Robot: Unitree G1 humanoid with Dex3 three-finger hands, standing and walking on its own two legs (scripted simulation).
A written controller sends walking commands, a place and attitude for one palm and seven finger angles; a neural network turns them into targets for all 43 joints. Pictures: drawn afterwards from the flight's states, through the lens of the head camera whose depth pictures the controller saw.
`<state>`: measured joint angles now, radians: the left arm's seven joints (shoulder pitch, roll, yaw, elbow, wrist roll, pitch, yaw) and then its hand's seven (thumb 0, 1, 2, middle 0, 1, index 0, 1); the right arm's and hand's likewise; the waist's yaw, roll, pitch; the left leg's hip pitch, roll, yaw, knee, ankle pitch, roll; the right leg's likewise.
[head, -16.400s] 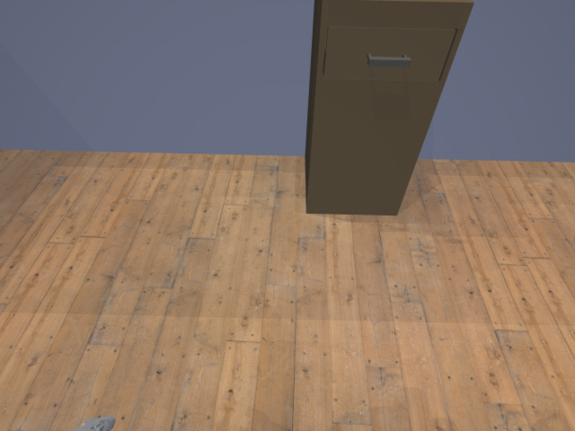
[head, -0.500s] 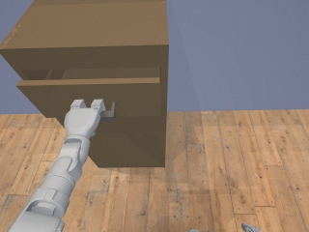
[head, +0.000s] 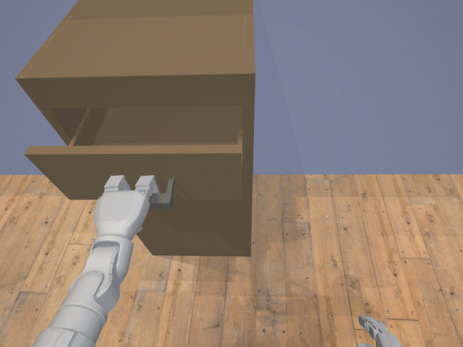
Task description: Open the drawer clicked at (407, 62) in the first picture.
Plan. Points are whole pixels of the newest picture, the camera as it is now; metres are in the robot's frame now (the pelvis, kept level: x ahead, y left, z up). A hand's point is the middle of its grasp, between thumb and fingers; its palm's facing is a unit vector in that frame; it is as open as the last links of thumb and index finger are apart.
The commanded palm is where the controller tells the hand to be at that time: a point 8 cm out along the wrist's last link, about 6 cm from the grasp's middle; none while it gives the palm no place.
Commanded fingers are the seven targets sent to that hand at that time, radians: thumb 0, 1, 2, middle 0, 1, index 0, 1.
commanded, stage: pull the drawer open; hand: left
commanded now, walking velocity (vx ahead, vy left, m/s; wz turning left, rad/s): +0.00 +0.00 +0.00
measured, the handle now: (140, 192) +0.39 +0.21 +0.02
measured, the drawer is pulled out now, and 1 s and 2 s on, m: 0.12 0.24 0.30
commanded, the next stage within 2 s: open the thumb to release the handle in 1.80 s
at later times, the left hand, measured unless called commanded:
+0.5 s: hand (127, 253) +0.27 +0.21 -0.01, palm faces +0.00 -0.07 -1.00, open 5.6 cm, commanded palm +0.23 +0.21 +0.05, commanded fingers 0.00 0.90 0.90 -0.40 -1.35 -0.40 -1.35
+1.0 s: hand (119, 286) +0.22 +0.20 +0.00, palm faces +0.00 -0.08 -1.00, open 5.7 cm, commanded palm +0.17 +0.21 +0.05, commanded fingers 0.00 0.90 0.90 -0.40 -1.35 -0.40 -1.35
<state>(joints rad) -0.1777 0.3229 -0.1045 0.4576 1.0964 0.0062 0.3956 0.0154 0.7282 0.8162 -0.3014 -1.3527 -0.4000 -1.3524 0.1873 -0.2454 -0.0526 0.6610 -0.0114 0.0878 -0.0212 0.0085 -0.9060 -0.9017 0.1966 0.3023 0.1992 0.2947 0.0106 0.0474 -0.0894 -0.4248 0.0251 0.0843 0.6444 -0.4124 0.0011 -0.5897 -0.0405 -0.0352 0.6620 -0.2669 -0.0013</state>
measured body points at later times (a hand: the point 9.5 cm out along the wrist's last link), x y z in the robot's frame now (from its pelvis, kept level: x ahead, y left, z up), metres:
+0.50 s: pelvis +0.00 -0.01 +0.00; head +0.04 -0.04 +0.45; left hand +0.27 +0.21 +0.05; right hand +0.17 -0.25 -0.12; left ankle -0.06 +0.11 -0.72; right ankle +0.03 -0.12 -0.72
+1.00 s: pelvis -0.01 -0.01 +0.00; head +0.03 -0.04 +0.44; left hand +0.21 +0.21 +0.05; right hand +0.19 -0.23 -0.11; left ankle -0.06 +0.11 -0.72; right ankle +0.03 -0.12 -0.72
